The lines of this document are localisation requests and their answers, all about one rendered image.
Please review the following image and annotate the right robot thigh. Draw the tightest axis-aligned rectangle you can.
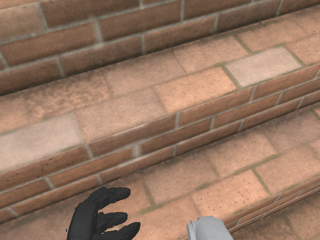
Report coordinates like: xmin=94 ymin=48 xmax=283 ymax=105
xmin=186 ymin=215 xmax=234 ymax=240

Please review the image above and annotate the left robot hand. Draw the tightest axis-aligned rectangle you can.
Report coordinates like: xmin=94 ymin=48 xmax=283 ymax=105
xmin=66 ymin=186 xmax=141 ymax=240

